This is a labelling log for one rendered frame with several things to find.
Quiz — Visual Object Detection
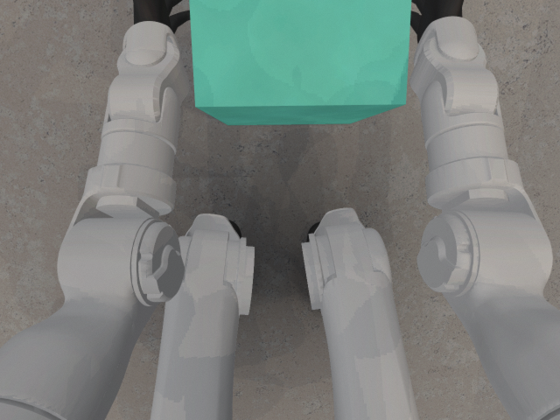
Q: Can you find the right robot forearm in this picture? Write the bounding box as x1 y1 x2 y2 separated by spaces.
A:
409 17 553 275

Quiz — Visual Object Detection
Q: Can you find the robot left upper arm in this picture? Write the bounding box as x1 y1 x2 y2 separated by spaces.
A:
0 217 185 420

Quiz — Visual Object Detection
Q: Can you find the carton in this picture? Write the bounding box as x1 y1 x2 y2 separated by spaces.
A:
189 0 411 125

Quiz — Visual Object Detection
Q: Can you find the left robot shin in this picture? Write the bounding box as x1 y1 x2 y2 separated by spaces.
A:
178 213 240 280

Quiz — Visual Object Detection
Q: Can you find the robot right upper arm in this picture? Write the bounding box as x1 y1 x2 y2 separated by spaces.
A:
416 209 560 420

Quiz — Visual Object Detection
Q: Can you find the robot right thigh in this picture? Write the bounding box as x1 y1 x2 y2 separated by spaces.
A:
301 222 419 420

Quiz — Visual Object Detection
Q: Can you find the robot left hand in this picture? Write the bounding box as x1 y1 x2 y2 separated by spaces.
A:
133 0 190 33

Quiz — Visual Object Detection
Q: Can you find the left robot forearm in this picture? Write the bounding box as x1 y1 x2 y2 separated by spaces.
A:
57 21 190 289

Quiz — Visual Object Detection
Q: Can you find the robot right hand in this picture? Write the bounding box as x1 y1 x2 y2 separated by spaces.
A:
410 0 464 43

